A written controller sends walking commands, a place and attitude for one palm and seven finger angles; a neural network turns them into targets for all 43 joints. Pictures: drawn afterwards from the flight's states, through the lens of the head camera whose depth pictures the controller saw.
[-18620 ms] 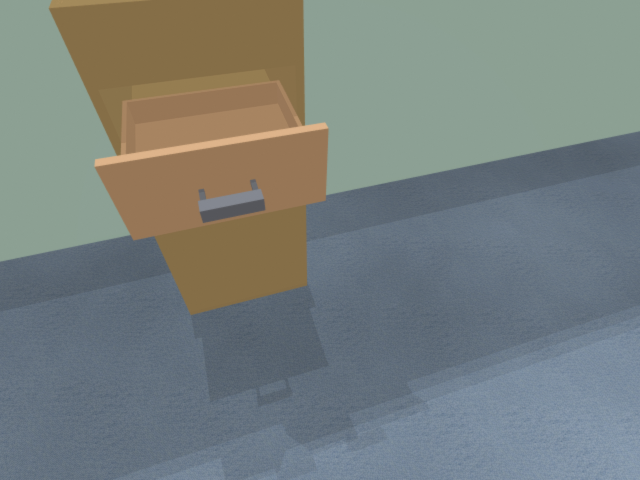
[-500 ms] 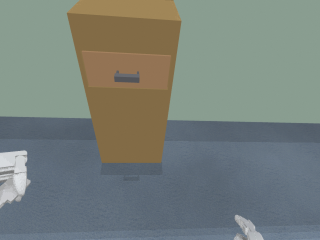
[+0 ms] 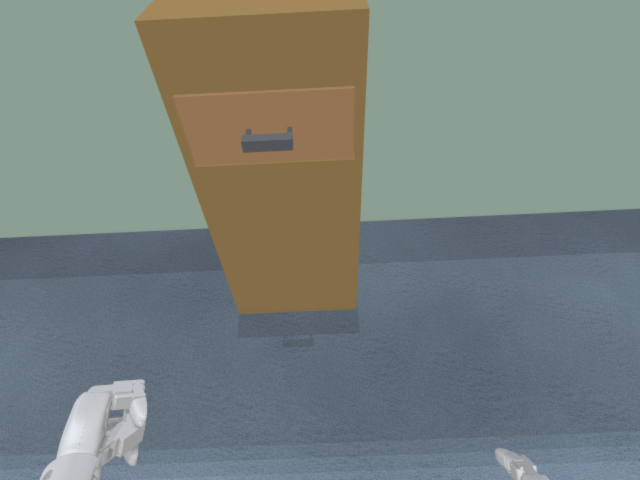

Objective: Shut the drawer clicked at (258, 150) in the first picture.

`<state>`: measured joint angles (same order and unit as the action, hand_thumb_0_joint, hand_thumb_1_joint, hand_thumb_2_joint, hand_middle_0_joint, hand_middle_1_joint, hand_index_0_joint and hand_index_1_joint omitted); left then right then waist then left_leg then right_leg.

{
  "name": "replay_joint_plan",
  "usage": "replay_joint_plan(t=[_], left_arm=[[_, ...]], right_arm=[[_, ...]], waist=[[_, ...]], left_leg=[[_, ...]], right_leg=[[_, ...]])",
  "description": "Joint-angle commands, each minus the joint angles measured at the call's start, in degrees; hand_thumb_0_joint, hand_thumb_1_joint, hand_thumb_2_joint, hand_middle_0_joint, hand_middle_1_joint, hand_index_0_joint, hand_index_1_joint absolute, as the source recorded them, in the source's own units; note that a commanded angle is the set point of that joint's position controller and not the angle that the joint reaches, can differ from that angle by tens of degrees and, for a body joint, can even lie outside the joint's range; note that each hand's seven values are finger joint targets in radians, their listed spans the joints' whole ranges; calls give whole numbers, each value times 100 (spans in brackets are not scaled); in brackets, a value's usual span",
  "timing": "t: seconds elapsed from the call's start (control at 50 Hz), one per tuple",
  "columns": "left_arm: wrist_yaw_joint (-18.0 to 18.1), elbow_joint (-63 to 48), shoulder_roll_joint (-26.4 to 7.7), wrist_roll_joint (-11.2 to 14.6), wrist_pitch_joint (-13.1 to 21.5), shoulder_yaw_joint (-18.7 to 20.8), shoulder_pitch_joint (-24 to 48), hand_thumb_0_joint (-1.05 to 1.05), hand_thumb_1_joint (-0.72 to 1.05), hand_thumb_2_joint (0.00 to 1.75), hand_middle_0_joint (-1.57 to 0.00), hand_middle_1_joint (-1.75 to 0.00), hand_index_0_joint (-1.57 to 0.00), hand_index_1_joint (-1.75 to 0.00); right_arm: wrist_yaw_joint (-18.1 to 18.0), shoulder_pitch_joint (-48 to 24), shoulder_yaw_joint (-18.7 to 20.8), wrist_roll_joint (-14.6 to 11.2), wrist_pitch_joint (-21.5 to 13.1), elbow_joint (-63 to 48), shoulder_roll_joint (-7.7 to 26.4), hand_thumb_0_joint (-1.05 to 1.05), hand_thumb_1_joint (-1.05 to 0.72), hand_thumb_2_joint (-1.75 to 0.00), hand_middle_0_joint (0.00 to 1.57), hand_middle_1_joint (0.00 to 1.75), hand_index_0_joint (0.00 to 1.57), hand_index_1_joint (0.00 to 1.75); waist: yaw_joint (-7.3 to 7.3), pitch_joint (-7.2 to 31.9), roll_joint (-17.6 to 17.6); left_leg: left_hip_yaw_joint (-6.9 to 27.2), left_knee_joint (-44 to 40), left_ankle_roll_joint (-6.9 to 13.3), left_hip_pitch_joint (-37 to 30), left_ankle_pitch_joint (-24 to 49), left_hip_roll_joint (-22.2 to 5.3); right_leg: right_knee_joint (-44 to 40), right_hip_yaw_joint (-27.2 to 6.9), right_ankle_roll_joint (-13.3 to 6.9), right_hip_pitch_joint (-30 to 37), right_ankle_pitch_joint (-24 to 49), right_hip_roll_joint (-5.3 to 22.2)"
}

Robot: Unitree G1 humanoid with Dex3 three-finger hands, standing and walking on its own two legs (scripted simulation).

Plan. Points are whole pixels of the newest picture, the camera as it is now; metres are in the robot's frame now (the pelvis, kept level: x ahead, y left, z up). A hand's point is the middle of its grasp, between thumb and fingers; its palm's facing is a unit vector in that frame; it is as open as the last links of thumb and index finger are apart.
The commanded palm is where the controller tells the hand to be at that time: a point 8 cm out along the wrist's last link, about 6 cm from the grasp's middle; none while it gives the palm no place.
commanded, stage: let the arm hang, fingers relaxed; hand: left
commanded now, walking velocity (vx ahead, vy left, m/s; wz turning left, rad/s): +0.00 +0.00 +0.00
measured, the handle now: (268, 137) +0.80 +0.17 +0.01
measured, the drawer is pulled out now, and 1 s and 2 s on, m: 0.00 0.00 0.00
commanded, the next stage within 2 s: look to check the result in 0.96 s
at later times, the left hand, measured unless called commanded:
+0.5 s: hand out of the picture -0.06 +0.16 -0.15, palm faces +0.06 -0.98 -0.21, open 6.0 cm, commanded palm none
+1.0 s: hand out of the picture -0.02 +0.14 -0.16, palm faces +0.08 -0.99 -0.15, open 7.4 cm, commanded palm none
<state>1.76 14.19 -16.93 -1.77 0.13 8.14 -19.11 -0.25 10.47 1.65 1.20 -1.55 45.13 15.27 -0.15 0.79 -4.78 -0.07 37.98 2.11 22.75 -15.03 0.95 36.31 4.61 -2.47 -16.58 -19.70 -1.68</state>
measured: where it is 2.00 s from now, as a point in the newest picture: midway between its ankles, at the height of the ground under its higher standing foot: outside the picture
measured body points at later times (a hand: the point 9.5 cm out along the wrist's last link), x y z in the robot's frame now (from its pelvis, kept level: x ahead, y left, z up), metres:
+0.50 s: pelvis +0.01 -0.01 +0.02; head +0.02 -0.02 +0.47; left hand -0.06 +0.21 -0.14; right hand -0.02 -0.21 -0.15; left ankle +0.05 +0.09 -0.72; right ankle +0.00 -0.09 -0.72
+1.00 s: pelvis +0.01 -0.01 +0.02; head +0.02 -0.01 +0.47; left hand -0.02 +0.19 -0.15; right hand -0.03 -0.21 -0.15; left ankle +0.05 +0.09 -0.72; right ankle +0.00 -0.09 -0.72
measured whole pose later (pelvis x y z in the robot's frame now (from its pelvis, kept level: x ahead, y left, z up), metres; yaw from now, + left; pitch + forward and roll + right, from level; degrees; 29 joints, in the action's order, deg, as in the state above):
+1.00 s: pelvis +0.01 -0.01 +0.02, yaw +0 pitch -2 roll +0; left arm 2.5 66.9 -5.5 -0.1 0.6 1.2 -18.0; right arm -3.1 19.6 0.4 1.3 0.5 65.8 4.7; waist -0.3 -2.9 -0.1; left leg 0.4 24.7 1.2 12.9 -9.6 1.2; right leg 24.0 4.7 -3.1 -7.2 -14.8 -1.8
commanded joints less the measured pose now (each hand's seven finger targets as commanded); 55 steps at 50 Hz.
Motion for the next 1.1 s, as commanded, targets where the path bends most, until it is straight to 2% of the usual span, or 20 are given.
replay_joint_plan(t=[0.0,0.04,0.06,0.1,0.14,0.22,0.28,0.4,0.44,0.48,0.54,0.72,0.78,1.0,1.08], left_arm=[[-117,1316,-200,-8,-113,-389,230,0,90,90,-108,-125,-108,-125],[-90,2151,-153,39,-129,-449,283,0,90,90,-100,-117,-100,-117],[-77,2537,-229,51,-116,-480,223,0,90,90,-96,-112,-96,-112],[-82,3237,-131,81,-53,-529,135,0,90,90,-88,-104,-88,-104],[-64,3731,-16,126,-1,-545,85,0,90,90,-80,-95,-80,-95],[-65,4364,63,137,47,-628,58,0,90,90,-64,-78,-64,-78],[-42,4719,167,148,56,-693,-6,0,90,90,-52,-65,-52,-65],[18,5152,351,160,50,-737,-282,0,90,90,-28,-39,-28,-39],[34,5216,442,158,49,-733,-362,0,90,90,-20,-30,-20,-30],[49,5250,469,154,45,-724,-396,0,90,90,-20,-30,-20,-30],[62,5273,563,149,37,-710,-447,0,90,90,-20,-30,-20,-30],[72,5214,716,143,42,-646,-436,0,90,90,-20,-30,-20,-30],[73,5214,728,147,60,-643,-474,0,90,90,-20,-30,-20,-30],[69,5218,684,152,63,-654,-412,0,90,90,-20,-30,-20,-30],[76,5226,645,156,84,-664,-428,0,90,90,-20,-30,-20,-30]], right_arm=[[-54,180,79,89,84,-264,409,0,-90,-90,20,30,20,30],[-75,66,-13,111,106,17,386,0,-90,-90,20,30,20,30],[-83,9,-48,97,117,131,398,0,-90,-90,20,30,20,30],[-114,73,-82,58,131,438,231,0,-90,-90,20,30,20,30],[-145,278,-86,50,161,734,13,0,-90,-90,20,30,20,30],[-194,675,-78,10,197,1166,-79,0,-90,-90,20,30,20,30],[-215,886,-74,-14,210,1445,-123,0,-90,-90,20,30,20,30],[-240,1109,-118,-27,218,1832,-323,0,-90,-90,20,30,20,30],[-244,1152,-118,-17,220,1899,-380,0,-90,-90,20,30,20,30],[-241,1206,-119,-15,227,1953,-453,0,-90,-90,20,30,20,30],[-242,1267,-117,-2,236,2017,-547,0,-90,-90,20,30,20,30],[-267,1377,-109,22,198,2038,-710,0,-90,-90,20,30,20,30],[-284,1357,-106,10,163,2005,-707,0,-90,-90,20,30,20,30],[-281,1367,-100,0,176,2002,-608,0,-90,-90,20,30,20,30],[-282,1321,-105,-12,161,2004,-573,0,-90,-90,20,30,20,30]], waist=[[-121,15,1059],[26,-204,18],[129,-296,-119],[127,-167,-216],[61,-41,-637],[-23,-1,-180],[-55,-215,338],[-36,-575,595],[-31,-648,594],[-32,-716,678],[-28,-921,605],[-9,-992,344],[14,-804,262],[-22,-811,406],[-19,-656,447]], left_leg=[[738,-437,155,-609,1293,-542],[1289,-1277,309,-49,980,-799],[1350,-1486,308,148,751,-819],[1060,-1536,169,-5,356,-603],[826,-1485,69,-412,364,-516],[702,-1460,35,-856,648,-561],[635,-1515,32,-1103,841,-600],[568,-1691,47,-1091,748,-573],[545,-1695,48,-1113,676,-547],[523,-1689,49,-1084,605,-528],[494,-1688,44,-984,471,-489],[571,-1740,63,-732,395,-483],[589,-1731,72,-820,647,-523],[596,-1766,61,-938,656,-538],[570,-1713,58,-1060,940,-559]], right_leg=[[-645,-733,-307,-316,1225,960],[-690,-625,-25,278,351,584],[-831,-632,0,556,225,545],[-1243,-836,-100,804,272,673],[-1507,-923,-193,741,339,801],[-1843,-876,-196,744,562,847],[-1947,-768,-177,564,610,821],[-2046,-731,-137,490,369,789],[-2073,-742,-146,397,231,797],[-2082,-733,-139,350,109,796],[-2082,-745,-149,178,-75,799],[-1936,-718,-167,247,18,754],[-1873,-688,-150,432,360,753],[-1919,-686,-126,444,365,746],[-1923,-680,-111,580,598,776]])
